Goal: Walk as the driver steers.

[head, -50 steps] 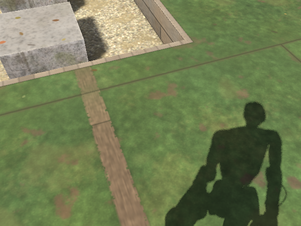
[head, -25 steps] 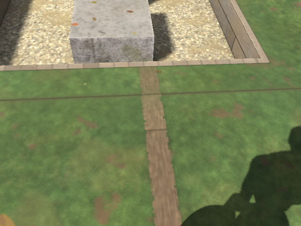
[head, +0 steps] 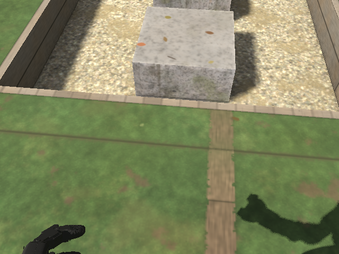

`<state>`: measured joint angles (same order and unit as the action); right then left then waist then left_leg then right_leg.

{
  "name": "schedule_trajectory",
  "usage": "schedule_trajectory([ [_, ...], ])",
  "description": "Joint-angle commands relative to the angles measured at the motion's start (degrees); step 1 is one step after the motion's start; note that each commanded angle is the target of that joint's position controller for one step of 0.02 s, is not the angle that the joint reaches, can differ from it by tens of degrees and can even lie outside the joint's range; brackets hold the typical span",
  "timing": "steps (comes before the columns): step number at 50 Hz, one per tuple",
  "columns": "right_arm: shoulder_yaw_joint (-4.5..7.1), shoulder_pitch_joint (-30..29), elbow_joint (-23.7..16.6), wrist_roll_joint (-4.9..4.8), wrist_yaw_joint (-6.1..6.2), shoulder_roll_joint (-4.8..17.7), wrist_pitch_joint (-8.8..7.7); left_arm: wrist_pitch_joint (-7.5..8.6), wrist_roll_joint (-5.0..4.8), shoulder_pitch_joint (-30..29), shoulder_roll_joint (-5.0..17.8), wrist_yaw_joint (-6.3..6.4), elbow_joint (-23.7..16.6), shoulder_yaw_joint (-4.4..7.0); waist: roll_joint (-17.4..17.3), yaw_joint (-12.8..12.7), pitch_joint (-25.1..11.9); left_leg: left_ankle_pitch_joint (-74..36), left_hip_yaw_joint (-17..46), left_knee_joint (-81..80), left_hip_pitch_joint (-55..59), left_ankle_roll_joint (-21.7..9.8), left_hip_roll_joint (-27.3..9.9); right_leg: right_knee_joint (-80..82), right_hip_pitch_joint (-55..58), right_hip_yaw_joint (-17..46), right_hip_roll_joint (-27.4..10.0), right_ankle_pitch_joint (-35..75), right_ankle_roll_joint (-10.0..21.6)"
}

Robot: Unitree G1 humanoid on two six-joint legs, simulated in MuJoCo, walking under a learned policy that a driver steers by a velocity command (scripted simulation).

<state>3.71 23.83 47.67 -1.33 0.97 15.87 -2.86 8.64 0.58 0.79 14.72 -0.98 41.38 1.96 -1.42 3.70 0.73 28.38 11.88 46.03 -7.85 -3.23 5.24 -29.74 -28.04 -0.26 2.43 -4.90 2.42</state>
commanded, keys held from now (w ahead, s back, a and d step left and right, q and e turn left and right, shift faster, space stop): w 1.00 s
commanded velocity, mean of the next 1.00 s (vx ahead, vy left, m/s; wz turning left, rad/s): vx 0.50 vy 0.00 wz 0.11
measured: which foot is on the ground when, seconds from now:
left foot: up 0.00-0.44, down 0.46-1.00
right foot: down 0.00-0.46, up 0.48-0.98, down 1.00-1.00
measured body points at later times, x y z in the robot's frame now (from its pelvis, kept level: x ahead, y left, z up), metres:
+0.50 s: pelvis +0.27 +0.06 +0.00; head +0.30 +0.07 +0.45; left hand +0.24 +0.33 -0.13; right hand +0.51 -0.16 -0.07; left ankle +0.35 +0.16 -0.72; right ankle +0.12 -0.10 -0.68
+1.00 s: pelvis +0.54 +0.05 +0.00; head +0.57 +0.05 +0.45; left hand +0.76 +0.28 -0.08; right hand +0.52 -0.23 -0.13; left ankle +0.35 +0.16 -0.72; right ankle +0.67 -0.04 -0.72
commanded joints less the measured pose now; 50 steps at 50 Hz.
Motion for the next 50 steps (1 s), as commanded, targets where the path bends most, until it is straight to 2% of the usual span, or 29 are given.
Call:
schedule_trajectory([
  [1, 0.07, 3.36, -4.38, -1.79, -0.49, 6.05, -1.66, -0.45, -0.97, 19.33, 7.44, 0.26, 1.70, 3.15, 11.43, -8.40, -14.12, -0.94, 0.83, 32.65, -37.30, 0.80, -3.88, 13.53, 44.98, 40.21, -24.54, -23.95, 13.39],
  [2, 0.11, -2.10, -5.71, -1.01, -0.40, 6.65, -1.59, -0.96, -0.97, 15.37, 6.24, 0.30, 1.09, 2.62, 4.66, -7.60, -7.99, -5.77, -2.00, 31.49, -35.86, 0.82, -6.44, 14.32, 35.48, 31.40, -22.22, -18.17, 11.41],
  [3, 0.11, -5.91, -6.86, 0.08, -0.45, 5.79, -1.78, -1.24, -0.62, 12.89, 5.66, 0.12, 1.31, 2.29, 2.20, -6.37, -3.42, -8.48, -2.93, 27.95, -34.02, 0.72, -8.07, 16.20, 27.08, 25.78, -19.68, -11.20, 10.93],
  [4, 0.24, -6.51, -7.27, 0.48, -0.60, 4.98, -1.66, -1.17, -0.01, 11.69, 4.90, -0.01, 1.56, 1.94, 3.16, -4.58, -1.88, -10.01, -3.23, 24.86, -31.35, 0.44, -9.92, 17.81, 22.19, 21.47, -17.51, -7.26, 10.28],
  [5, 0.02, -5.55, -7.14, 0.31, -0.76, 3.69, -1.40, -1.08, 0.07, 11.32, 4.75, -0.21, 2.05, 1.90, 4.32, -3.49, -1.46, -10.64, -4.21, 22.72, -29.11, 0.37, -10.67, 19.33, 19.34, 18.48, -15.99, -5.02, 10.24],
  [7, -0.66, -5.55, -7.39, 0.44, -0.87, 1.67, -1.07, -0.65, -0.59, 12.50, 5.83, -0.44, 3.33, 2.24, 5.05, -2.94, -0.93, -11.84, -6.34, 17.89, -28.65, 0.86, -11.53, 21.42, 17.30, 14.11, -15.29, 0.53, 11.57],
  [10, -1.41, -10.78, -9.43, 1.29, -0.91, 1.14, -1.57, -0.78, -1.04, 14.35, 8.51, -0.18, 4.57, 2.90, 4.15, -4.03, -0.26, -19.11, -7.90, 7.50, -30.14, 1.76, -12.65, 22.83, 17.93, 9.86, -15.19, 5.63, 12.00],
  [14, -1.88, -18.58, -11.29, 0.72, -1.70, 0.90, -2.35, -1.84, -1.85, 17.48, 10.00, 0.04, 5.93, 2.89, 5.06, -6.96, 0.82, -28.74, -10.98, -6.50, -25.85, 2.18, -10.46, 21.88, 18.27, 4.58, -13.13, 5.86, 9.50],
  [16, -1.78, -21.87, -12.58, 0.25, -2.16, 1.47, -2.44, -2.38, -2.18, 19.92, 10.51, 0.02, 7.02, 2.83, 5.70, -8.12, 1.44, -29.13, -11.39, -10.03, -25.13, 2.00, -9.76, 20.95, 20.59, 5.05, -14.42, 4.21, 8.91],
  [18, -1.47, -23.83, -13.81, 0.02, -2.63, 2.48, -2.60, -3.00, -2.37, 20.88, 10.98, 0.07, 7.78, 2.84, 6.19, -8.04, 1.98, -26.37, -11.37, -12.82, -24.86, 0.83, -9.19, 19.37, 23.79, 5.97, -16.26, 3.44, 8.01],
  [20, -0.89, -22.31, -13.94, 0.16, -2.93, 3.77, -2.84, -3.74, -2.44, 20.41, 11.83, 0.23, 8.13, 2.99, 6.61, -6.05, 1.21, -23.26, -12.43, -15.71, -20.74, -0.72, -7.92, 15.93, 25.78, 6.15, -17.27, 6.98, 6.84],
  [21, -0.07, -18.05, -12.79, 0.46, -2.81, 5.04, -2.90, -4.07, -2.40, 19.58, 11.95, 0.37, 8.05, 2.89, 6.24, -3.22, -1.05, -22.84, -13.89, -17.65, -14.10, -1.77, -6.27, 10.56, 25.47, 4.51, -15.87, 14.60, 5.68],
  [22, 1.43, -9.62, -10.26, 0.73, -2.37, 7.74, -2.82, -4.21, -2.00, 19.80, 10.41, 0.50, 7.93, 2.29, 4.71, 0.49, -6.24, -22.85, -13.94, -18.17, -2.31, -3.43, -5.83, -0.18, 22.57, 1.64, -12.82, 20.27, 4.10],
  [23, 2.92, 1.55, -8.54, 1.43, -1.63, 12.83, -2.49, -3.93, -0.45, 19.49, 7.18, 0.69, 5.97, 0.84, -3.25, 4.61, -15.10, -24.32, -0.21, -17.77, 14.40, -7.64, -17.83, -19.93, 11.04, -1.98, -9.09, 7.00, 1.43],
  [24, 3.53, 3.43, -7.93, 1.71, -1.88, 17.20, -2.17, -2.51, -0.92, 25.80, 0.76, 0.39, 4.98, -1.03, -18.21, 0.68, -20.30, -15.31, 25.88, -25.28, 29.20, -16.54, -28.57, -37.87, -10.68, -0.28, 0.08, -26.13, -1.32],
  [25, 2.25, 3.40, -7.87, 1.02, -2.14, 11.27, -2.33, -1.57, -2.26, 23.06, 7.56, 0.13, 5.73, 0.50, -11.03, 2.53, -18.11, -9.51, 28.67, -28.54, 26.90, -15.78, -27.73, -44.66, -17.36, 5.89, -2.99, -27.16, -0.70],
  [26, 1.34, -0.71, -8.45, 0.83, -2.21, 8.83, -2.57, -1.18, -3.07, 18.25, 9.73, -0.04, 4.23, 1.20, -7.90, 1.57, -10.85, -13.01, 19.89, -28.75, 20.29, -13.29, -25.71, -44.69, -19.73, 5.05, -5.81, -21.59, 0.22],
  [27, 0.80, -4.89, -9.09, 0.96, -2.40, 7.26, -2.57, -1.37, -2.44, 15.79, 8.94, 0.23, 3.98, 1.11, -3.32, -0.13, -7.68, -18.87, 13.23, -29.63, 13.15, -11.87, -22.95, -42.19, -17.30, 4.05, -8.19, -16.48, -0.01],
  [28, 0.40, -7.80, -9.45, 1.20, -2.67, 5.77, -2.57, -1.78, -1.46, 14.74, 8.28, 0.38, 3.78, 1.29, -2.39, -1.74, -4.93, -23.27, 8.73, -31.41, 7.30, -11.15, -20.70, -38.66, -14.97, 3.93, -9.57, -13.31, -0.49],
  [29, 0.14, -9.22, -9.44, 1.56, -2.81, 4.83, -2.76, -2.47, -1.24, 15.58, 7.50, 0.30, 3.89, 1.38, -3.19, -3.50, -4.16, -25.86, 5.72, -33.28, 3.39, -10.67, -19.18, -36.70, -11.55, 4.26, -10.66, -11.17, -0.78],
  [31, 0.43, -9.15, -8.51, 1.37, -2.90, 5.28, -3.54, -3.71, -1.18, 16.57, 5.38, 0.32, 4.15, 1.11, -3.11, -4.95, -3.51, -30.54, 1.93, -35.85, -0.18, -11.35, -18.19, -34.22, -9.05, 3.58, -10.57, -8.73, -1.60],
  [34, 0.96, -6.90, -6.48, 1.25, -2.25, 6.75, -3.82, -4.36, -0.61, 11.77, 4.66, 0.60, 2.30, 1.05, -1.35, -4.50, -0.93, -34.63, -1.98, -37.81, -0.24, -11.59, -17.82, -26.63, -12.78, 3.47, -10.58, -2.05, -2.82],
  [39, 1.09, -2.53, -3.58, 0.71, -1.24, 7.93, -2.99, -3.63, -0.94, 1.94, 2.85, -0.44, -0.25, 0.38, -1.51, -1.07, 1.42, -31.70, -7.10, -38.53, 1.57, -8.90, -15.93, -9.51, -11.12, 1.42, -8.27, 11.44, -2.28],
  [42, 1.15, 0.72, -1.46, 0.41, -1.10, 8.43, -2.40, -3.23, -1.37, -3.28, 3.08, -1.20, -2.25, 0.28, -1.68, 0.84, 3.02, -30.35, -6.87, -37.11, 5.72, -8.60, -17.50, -4.57, -11.54, 0.76, -7.03, 11.05, -1.54],
  [44, 1.31, 1.89, -0.17, 0.30, -0.88, 8.87, -1.80, -2.90, -1.46, -5.51, 3.37, -1.89, -3.56, 0.26, -2.01, 1.05, 3.75, -31.78, -6.43, -35.06, 9.32, -8.11, -19.09, -2.31, -12.45, 0.80, -6.54, 7.93, -0.43],
  [46, 1.42, 1.95, 0.65, 0.14, -0.58, 9.08, -1.15, -2.53, -1.57, -5.35, 3.83, -2.47, -4.16, 0.39, -2.89, 0.04, 3.27, -35.90, -5.93, -32.44, 12.07, -7.28, -20.34, -0.56, -10.68, 0.29, -5.77, 3.65, 1.04],
  [48, 1.63, 0.19, 0.62, 0.17, -0.31, 10.13, -0.50, -2.23, -1.41, 0.16, 5.98, -2.47, -3.00, 1.44, -4.22, -3.47, -0.37, -50.37, -7.14, -25.71, 12.60, -5.93, -19.29, 0.82, -1.17, -2.37, -2.85, 0.63, 2.91],
  [49, 1.22, -0.67, 0.41, 0.32, -0.16, 9.38, -0.23, -2.25, -1.06, 8.48, 8.00, -2.09, -0.43, 2.73, -3.54, -7.47, -5.67, -57.13, -9.46, -16.44, 10.26, -4.56, -16.56, 1.60, 10.38, -3.93, -1.11, 2.45, 4.58],
  [50, 0.36, -0.59, -0.79, 1.07, 0.07, 7.78, -0.33, -2.35, -0.53, 18.89, 11.94, -1.42, 1.81, 4.05, 0.30, -11.20, -13.55, -46.71, -11.74, -0.86, -0.51, -2.39, -13.53, -0.77, 28.04, 4.42, -8.93, 6.83, 8.10],
])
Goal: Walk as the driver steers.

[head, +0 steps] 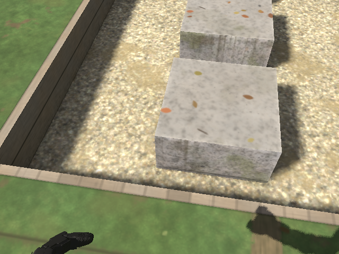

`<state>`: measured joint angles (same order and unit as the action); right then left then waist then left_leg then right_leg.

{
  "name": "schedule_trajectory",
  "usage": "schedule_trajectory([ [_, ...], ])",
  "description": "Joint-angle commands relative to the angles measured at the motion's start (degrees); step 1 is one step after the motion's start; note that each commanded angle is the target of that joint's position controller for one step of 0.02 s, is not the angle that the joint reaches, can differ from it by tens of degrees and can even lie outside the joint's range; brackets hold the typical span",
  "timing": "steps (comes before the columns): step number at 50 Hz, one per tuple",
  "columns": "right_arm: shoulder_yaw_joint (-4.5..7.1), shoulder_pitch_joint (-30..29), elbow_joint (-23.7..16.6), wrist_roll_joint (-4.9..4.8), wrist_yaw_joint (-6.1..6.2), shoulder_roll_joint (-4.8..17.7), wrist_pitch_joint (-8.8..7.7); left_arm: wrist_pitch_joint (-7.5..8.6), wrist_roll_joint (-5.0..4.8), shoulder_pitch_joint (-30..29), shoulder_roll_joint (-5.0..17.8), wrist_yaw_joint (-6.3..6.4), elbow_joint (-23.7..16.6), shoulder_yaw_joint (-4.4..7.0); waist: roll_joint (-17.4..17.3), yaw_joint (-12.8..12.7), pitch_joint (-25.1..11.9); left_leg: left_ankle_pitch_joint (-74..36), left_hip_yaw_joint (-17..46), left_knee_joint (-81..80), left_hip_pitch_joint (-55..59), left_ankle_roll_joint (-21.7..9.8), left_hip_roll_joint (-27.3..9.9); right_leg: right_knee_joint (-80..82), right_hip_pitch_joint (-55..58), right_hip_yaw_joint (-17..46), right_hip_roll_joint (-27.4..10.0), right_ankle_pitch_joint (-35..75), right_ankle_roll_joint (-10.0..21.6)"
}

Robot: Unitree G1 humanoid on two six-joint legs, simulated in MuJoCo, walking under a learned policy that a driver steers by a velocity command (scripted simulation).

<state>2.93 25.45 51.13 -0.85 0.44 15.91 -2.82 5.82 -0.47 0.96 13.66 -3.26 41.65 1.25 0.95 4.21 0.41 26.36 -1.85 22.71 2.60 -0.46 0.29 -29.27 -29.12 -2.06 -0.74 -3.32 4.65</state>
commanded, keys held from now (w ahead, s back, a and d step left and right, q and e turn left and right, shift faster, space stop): w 0.44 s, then w+e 0.24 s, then e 0.32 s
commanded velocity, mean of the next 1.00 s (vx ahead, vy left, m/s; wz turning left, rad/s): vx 0.43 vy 0.00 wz -0.21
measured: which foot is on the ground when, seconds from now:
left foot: down 0.00-0.00, up 0.02-0.54, down 0.56-1.00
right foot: down 0.00-0.56, up 0.58-1.00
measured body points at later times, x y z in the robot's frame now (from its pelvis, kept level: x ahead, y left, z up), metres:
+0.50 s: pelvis +0.25 +0.00 +0.01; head +0.28 +0.01 +0.46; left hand +0.23 +0.28 -0.12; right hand +0.45 -0.22 -0.08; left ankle +0.42 +0.14 -0.70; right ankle +0.13 -0.10 -0.72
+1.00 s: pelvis +0.46 +0.01 +0.01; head +0.48 -0.01 +0.46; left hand +0.67 +0.24 -0.08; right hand +0.49 -0.28 -0.13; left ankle +0.42 +0.14 -0.72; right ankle +0.52 -0.09 -0.70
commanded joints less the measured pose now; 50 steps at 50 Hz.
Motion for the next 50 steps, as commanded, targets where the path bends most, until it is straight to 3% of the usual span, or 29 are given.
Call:
schedule_trajectory([
  [1, -1.19, 6.31, -4.59, 0.96, -0.11, 0.05, -1.63, 0.09, 0.86, 23.95, 17.83, 1.05, 2.46, 5.85, 11.98, -9.19, -22.53, -10.23, 1.27, 46.07, -35.42, -0.62, 1.59, 1.69, 52.42, 33.02, -20.60, -2.84, 15.67],
  [2, -0.46, 4.81, -3.68, 0.05, -0.37, 3.69, -3.01, -0.18, -0.09, 25.21, 13.25, 1.00, 2.84, 4.64, 11.23, -10.90, -25.11, 6.36, 10.07, 53.19, -42.44, -1.21, 2.22, 9.75, 53.03, 44.64, -22.22, -10.36, 15.84],
  [3, 1.00, -2.08, -5.75, -1.56, -0.39, 8.19, -3.50, -0.35, -0.27, 20.56, 11.01, 1.20, 2.42, 3.87, 7.78, -10.45, -14.18, 3.28, 9.18, 55.63, -47.42, -1.65, -0.92, 10.91, 44.82, 35.76, -19.89, -11.10, 12.55],
  [4, 0.95, -6.00, -7.01, -1.45, -0.05, 8.08, -3.58, -0.48, -0.16, 15.83, 9.33, 1.27, 1.59, 3.30, 3.23, -8.56, -8.67, -2.29, 7.12, 52.86, -46.52, -1.90, -4.12, 12.00, 35.60, 28.13, -17.73, -7.78, 10.67],
  [5, 1.14, -7.60, -7.22, -0.51, 0.41, 7.18, -3.23, -0.58, 0.13, 12.97, 7.23, 1.16, 1.34, 2.73, 1.27, -6.73, -4.90, -5.68, 6.50, 49.25, -44.42, -1.88, -5.88, 13.90, 28.10, 23.11, -15.23, -4.25, 9.76],
  [7, 1.29, -4.65, -6.32, -0.04, 0.73, 5.04, -1.67, -0.01, 1.07, 10.89, 5.76, 0.90, 1.39, 2.46, 4.34, -3.53, -3.30, -10.18, 6.80, 44.94, -37.68, -1.55, -8.06, 17.45, 19.67, 17.49, -11.87, -1.12, 9.14],
  [9, 1.31, -3.82, -5.92, 0.10, 0.90, 3.65, -0.77, 0.59, 1.06, 11.92, 6.64, 0.95, 2.45, 2.83, 3.73, -2.63, -2.24, -12.02, 6.00, 42.25, -36.62, -0.68, -8.17, 19.50, 16.55, 13.97, -11.24, 2.90, 10.15],
  [13, 0.97, -12.11, -8.26, 0.90, 0.86, 2.69, -0.54, 0.04, 0.68, 15.98, 8.76, 2.38, 4.52, 3.50, 1.39, -4.22, 0.35, -22.69, 5.88, 30.67, -43.20, 0.50, -8.75, 20.59, 19.53, 10.94, -11.44, 8.28, 9.59],
  [18, 0.14, -20.76, -10.10, 0.42, -0.41, 1.06, -1.36, -1.12, -0.26, 20.59, 9.34, 3.07, 6.58, 3.41, 2.47, -7.47, 2.22, -32.18, 3.80, 16.41, -41.91, -0.15, -6.76, 19.89, 22.88, 7.25, -10.35, 6.02, 7.46],
  [23, -0.24, -27.36, -12.68, 0.03, -2.62, 1.42, -2.46, -3.14, -0.54, 24.76, 10.27, 3.44, 8.43, 3.74, 2.55, -9.24, 4.85, -26.56, 3.15, 9.03, -41.91, -1.35, -4.81, 16.30, 29.02, 9.13, -13.47, 4.82, 7.09],
  [25, 0.31, -25.07, -12.26, -0.04, -3.22, 2.88, -3.03, -3.79, -0.84, 24.41, 10.88, 3.70, 8.49, 4.00, 3.70, -7.24, 3.51, -23.08, 2.80, 6.76, -35.62, -2.24, -3.26, 13.88, 29.47, 10.95, -14.18, 7.59, 6.18],
  [26, 0.93, -21.35, -11.22, 0.04, -3.12, 4.07, -3.30, -4.14, -1.04, 23.45, 11.57, 3.69, 8.34, 4.26, 4.21, -4.91, 1.85, -21.40, 1.84, 5.51, -30.07, -2.89, -1.89, 10.34, 29.09, 11.08, -13.60, 13.14, 5.49],
  [27, 2.31, -14.12, -9.02, 0.38, -2.75, 6.49, -3.51, -4.28, -1.14, 22.43, 11.51, 3.82, 7.95, 4.15, 3.17, -1.14, -2.46, -22.15, 0.89, 4.11, -19.97, -4.13, -0.60, 2.00, 27.52, 9.24, -10.57, 19.03, 3.89],
  [28, 3.60, -3.82, -6.93, 1.23, -2.19, 10.05, -3.64, -4.13, -0.57, 21.59, 9.06, 3.79, 6.60, 3.22, -0.30, 3.16, -10.65, -23.33, 7.59, 6.56, -2.97, -7.02, -7.67, -13.54, 18.10, 6.14, -6.72, 11.18, 1.56],
  [29, 4.84, 2.35, -5.68, 1.63, -1.94, 14.92, -3.37, -3.11, -0.16, 29.34, 1.29, 3.49, 5.91, 1.17, -13.81, 1.51, -19.93, -13.09, 32.09, 3.46, 18.84, -15.39, -22.48, -36.77, -4.17, 2.86, 2.80, -15.97, -2.75],
  [30, 3.61, 3.75, -5.02, 0.77, -2.05, 9.69, -3.10, -2.13, -1.48, 28.45, 4.55, 3.32, 6.50, 1.79, -15.51, 3.22, -21.73, -0.97, 42.96, -4.57, 18.41, -16.48, -24.38, -45.08, -11.71, 10.50, 2.88, -29.59, -2.43],
  [31, 2.57, -0.52, -5.26, 0.45, -1.75, 6.67, -3.03, -1.62, -2.83, 23.15, 9.27, 3.37, 4.67, 3.25, -12.32, 2.96, -11.52, 2.61, 35.07, -6.29, 10.94, -13.63, -22.73, -47.61, -16.36, 10.88, 0.00, -25.77, -1.79],
  [32, 1.99, -5.29, -5.84, 0.60, -1.51, 4.83, -3.05, -1.50, -2.89, 19.81, 9.35, 3.58, 3.93, 3.41, -9.03, 1.26, -6.60, -1.02, 27.76, -7.48, 3.06, -11.77, -20.68, -46.24, -15.39, 9.04, -2.60, -20.56, -1.86],
  [33, 1.53, -9.30, -5.89, 1.11, -1.54, 3.33, -3.11, -1.78, -2.09, 18.73, 8.63, 3.82, 3.68, 3.71, -7.46, -0.75, -2.61, -6.89, 21.98, -9.50, -4.48, -10.66, -18.45, -42.96, -12.77, 9.21, -4.06, -16.23, -2.19],
  [35, 1.19, -13.38, -5.58, 2.25, -1.65, 1.49, -3.64, -3.65, -1.49, 22.31, 6.62, 4.07, 4.97, 4.27, -8.06, -4.13, -0.16, -19.95, 12.88, -11.70, -12.69, -9.06, -15.90, -39.04, -5.16, 9.84, -5.69, -12.46, -2.96],
  [37, 1.50, -15.46, -5.23, 2.33, -1.68, 2.33, -4.03, -5.52, -1.20, 23.50, 5.53, 4.76, 4.55, 4.54, -6.70, -6.18, 0.67, -41.70, 5.61, -10.00, -15.63, -9.56, -15.60, -36.49, -3.19, 9.20, -4.81, -13.07, -4.31],
  [40, 2.09, -17.26, -4.70, 2.51, -0.62, 4.74, -3.51, -6.35, -0.36, 20.41, 4.24, 4.97, 2.13, 4.08, -6.20, -6.88, 0.89, -49.89, -1.95, -9.32, -16.13, -9.31, -14.39, -25.50, -3.15, 6.75, -4.67, -4.69, -5.04],
  [43, 2.49, -17.38, -4.21, 1.96, 1.32, 6.92, -2.01, -5.73, 0.27, 13.61, 3.50, 2.83, -1.51, 3.62, -5.42, -4.80, -0.95, -52.31, -6.19, -7.18, -13.85, -9.19, -13.86, -16.04, -0.43, 3.02, -4.14, 3.58, -4.44],
  [44, 2.81, -17.24, -4.15, 2.69, 1.39, 8.45, -1.10, -5.93, 0.53, 14.64, 3.59, 2.18, -2.00, 3.69, -5.97, -5.26, -3.63, -57.06, -6.88, -3.86, -13.82, -10.54, -14.72, -20.57, 3.82, 0.82, -3.39, 2.73, -5.10],
  [45, 2.79, -17.61, -4.44, 2.41, 1.36, 8.42, -0.43, -6.22, 0.37, 14.91, 4.74, 1.76, -2.56, 4.08, -5.93, -5.50, -4.13, -56.96, -7.37, -2.67, -13.19, -11.00, -15.27, -21.24, 4.00, 0.57, -3.30, 0.58, -5.14],
  [46, 2.88, -17.56, -4.61, 1.51, 1.25, 8.18, 0.18, -6.51, 0.11, 14.58, 5.51, 1.46, -3.37, 4.44, -6.05, -5.19, -3.80, -54.21, -7.54, -1.52, -12.51, -10.68, -15.51, -21.05, 4.45, -0.12, -2.67, -1.62, -4.70],
  [48, 3.27, -18.65, -4.48, 0.10, 1.40, 9.37, 1.25, -7.56, 0.56, 15.02, 7.26, 1.55, -4.87, 5.21, -5.87, -5.95, -1.92, -57.69, -7.18, 2.18, -11.49, -9.76, -16.29, -18.00, 5.24, -1.15, -1.47, -6.01, -2.94],
  [49, 3.53, -19.55, -4.46, -0.35, 1.75, 9.89, 1.72, -7.88, 0.71, 17.29, 7.52, 1.53, -5.09, 5.45, -6.95, -7.28, -2.39, -62.53, -7.08, 6.70, -10.08, -8.93, -16.45, -15.19, 7.24, -1.90, -0.30, -9.20, -1.88],
  [50, 3.52, -21.59, -4.69, -0.96, 2.00, 9.69, 2.16, -7.78, 0.64, 22.50, 8.52, 1.45, -4.39, 6.08, -6.40, -10.36, -4.19, -64.80, -7.91, 14.83, -9.65, -7.49, -15.14, -9.29, 12.49, -2.68, 1.29, -7.23, -0.26],
])
Next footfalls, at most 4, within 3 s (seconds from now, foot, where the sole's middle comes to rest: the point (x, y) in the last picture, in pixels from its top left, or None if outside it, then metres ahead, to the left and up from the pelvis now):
0.56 left None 0.46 0.14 -0.76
1.02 right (194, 230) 0.55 -0.10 -0.76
1.58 left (134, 222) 0.60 0.13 -0.76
2.58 right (201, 220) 0.59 -0.14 -0.76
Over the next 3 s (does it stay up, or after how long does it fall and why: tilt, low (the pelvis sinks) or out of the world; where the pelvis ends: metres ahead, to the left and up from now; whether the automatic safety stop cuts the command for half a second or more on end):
stays up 0.79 -0.16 0.00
